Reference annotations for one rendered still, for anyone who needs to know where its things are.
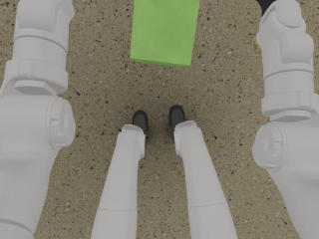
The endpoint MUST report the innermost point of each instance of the robot left thigh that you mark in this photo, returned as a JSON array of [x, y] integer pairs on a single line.
[[117, 214]]

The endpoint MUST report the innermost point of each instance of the robot right upper arm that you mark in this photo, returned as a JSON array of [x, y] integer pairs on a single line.
[[289, 151]]

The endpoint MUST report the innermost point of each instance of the carton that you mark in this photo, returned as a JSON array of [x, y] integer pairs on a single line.
[[163, 32]]

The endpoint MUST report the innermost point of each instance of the right robot hand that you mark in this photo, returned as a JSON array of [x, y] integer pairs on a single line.
[[264, 4]]

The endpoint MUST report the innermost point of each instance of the robot right forearm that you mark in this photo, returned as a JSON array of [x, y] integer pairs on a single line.
[[288, 69]]

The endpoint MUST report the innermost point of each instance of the robot left upper arm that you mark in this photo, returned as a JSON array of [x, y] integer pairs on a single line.
[[33, 128]]

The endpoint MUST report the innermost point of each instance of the right robot foot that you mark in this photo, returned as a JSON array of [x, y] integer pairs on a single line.
[[176, 116]]

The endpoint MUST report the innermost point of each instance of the robot left forearm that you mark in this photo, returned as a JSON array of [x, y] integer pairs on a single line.
[[41, 38]]

